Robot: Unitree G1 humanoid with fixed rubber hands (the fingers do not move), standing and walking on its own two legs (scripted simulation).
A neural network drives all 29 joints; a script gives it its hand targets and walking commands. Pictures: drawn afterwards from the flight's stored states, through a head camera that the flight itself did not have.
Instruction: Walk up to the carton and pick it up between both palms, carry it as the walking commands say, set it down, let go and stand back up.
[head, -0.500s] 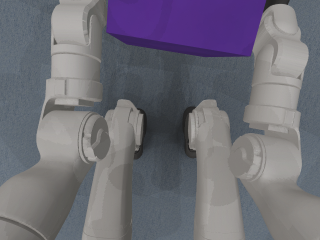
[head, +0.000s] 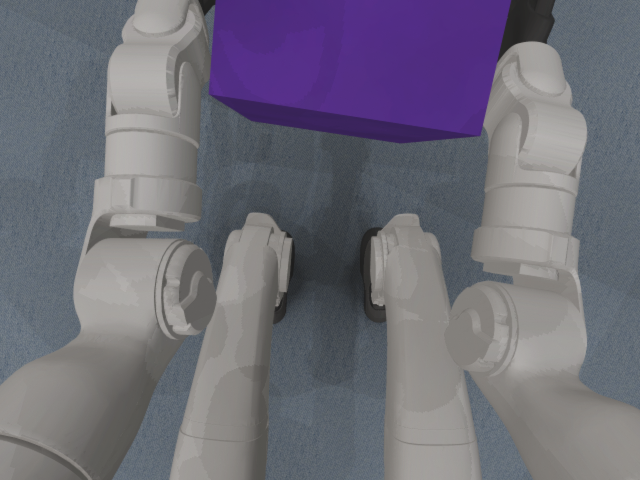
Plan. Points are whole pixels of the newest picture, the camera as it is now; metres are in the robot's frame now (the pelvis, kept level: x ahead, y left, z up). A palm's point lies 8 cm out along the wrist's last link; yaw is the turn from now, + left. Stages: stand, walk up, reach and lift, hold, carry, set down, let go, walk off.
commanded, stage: reach and lift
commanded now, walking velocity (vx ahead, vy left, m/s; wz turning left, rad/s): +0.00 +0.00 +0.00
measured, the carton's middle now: (349, 25) +0.54 -0.02 -0.13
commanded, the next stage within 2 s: none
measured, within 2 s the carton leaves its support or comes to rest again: neither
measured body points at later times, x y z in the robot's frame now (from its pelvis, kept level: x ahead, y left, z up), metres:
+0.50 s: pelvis +0.01 +0.00 +0.06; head +0.30 -0.01 +0.39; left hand +0.53 +0.13 -0.01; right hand +0.50 -0.17 -0.02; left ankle +0.15 +0.11 -0.51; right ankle +0.16 -0.12 -0.51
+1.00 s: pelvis +0.02 +0.00 +0.12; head +0.27 -0.01 +0.48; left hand +0.51 +0.13 +0.07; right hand +0.47 -0.18 +0.06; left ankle +0.15 +0.11 -0.51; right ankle +0.16 -0.12 -0.51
